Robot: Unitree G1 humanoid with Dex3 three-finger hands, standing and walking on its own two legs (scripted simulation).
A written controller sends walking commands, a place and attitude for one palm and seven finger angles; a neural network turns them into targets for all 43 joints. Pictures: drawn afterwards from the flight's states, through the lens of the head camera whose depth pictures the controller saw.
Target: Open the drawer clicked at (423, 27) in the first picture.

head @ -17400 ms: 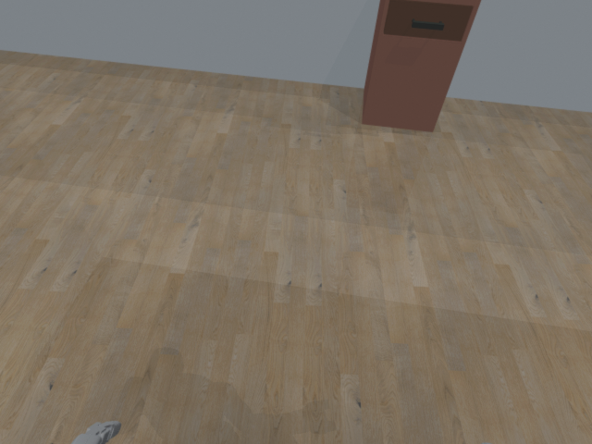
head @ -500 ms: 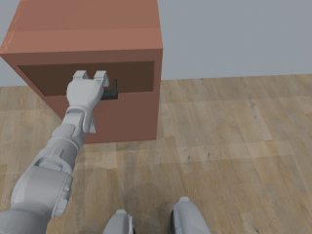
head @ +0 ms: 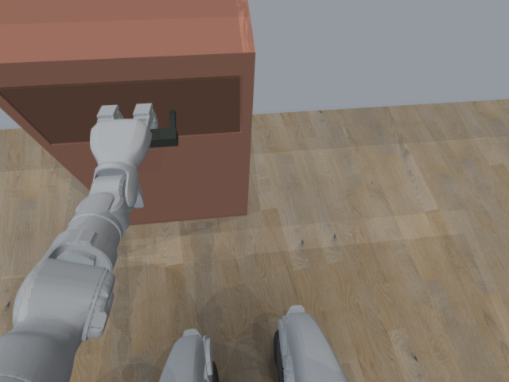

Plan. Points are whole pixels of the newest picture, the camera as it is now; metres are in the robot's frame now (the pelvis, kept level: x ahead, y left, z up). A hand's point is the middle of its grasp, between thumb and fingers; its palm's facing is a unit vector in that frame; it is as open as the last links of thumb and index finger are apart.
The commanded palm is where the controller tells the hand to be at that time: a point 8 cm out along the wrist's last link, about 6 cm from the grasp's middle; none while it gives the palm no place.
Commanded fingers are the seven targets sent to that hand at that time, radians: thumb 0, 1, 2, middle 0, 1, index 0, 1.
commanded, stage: lower the fingers behind the handle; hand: left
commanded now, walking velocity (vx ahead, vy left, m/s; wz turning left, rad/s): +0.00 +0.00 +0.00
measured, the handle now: (136, 128) +0.56 +0.17 -0.04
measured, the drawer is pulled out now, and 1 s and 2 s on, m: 0.00 0.00 0.01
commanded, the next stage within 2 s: close the thumb around the handle in 0.76 s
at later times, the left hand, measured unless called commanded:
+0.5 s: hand (136, 162) +0.50 +0.17 -0.06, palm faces -0.04 +0.00 -1.00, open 13.9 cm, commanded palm +0.48 +0.17 -0.02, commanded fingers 0.00 -0.50 0.30 -0.30 -1.20 -0.30 -1.20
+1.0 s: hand (137, 159) +0.51 +0.17 -0.07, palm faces -0.06 +0.01 -1.00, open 13.4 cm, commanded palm +0.49 +0.17 -0.02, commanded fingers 0.00 -0.05 0.49 -0.33 -1.25 -0.33 -1.25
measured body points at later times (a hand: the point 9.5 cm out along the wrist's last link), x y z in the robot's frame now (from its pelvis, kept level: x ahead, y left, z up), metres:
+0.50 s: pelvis -0.01 +0.00 -0.02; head +0.16 +0.00 +0.39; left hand +0.50 +0.17 -0.01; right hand +0.01 -0.27 -0.16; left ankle +0.00 +0.12 -0.62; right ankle +0.06 -0.13 -0.62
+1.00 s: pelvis -0.01 +0.00 -0.03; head +0.16 +0.00 +0.39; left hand +0.51 +0.17 -0.01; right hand +0.00 -0.27 -0.16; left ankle +0.00 +0.12 -0.62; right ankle +0.06 -0.13 -0.62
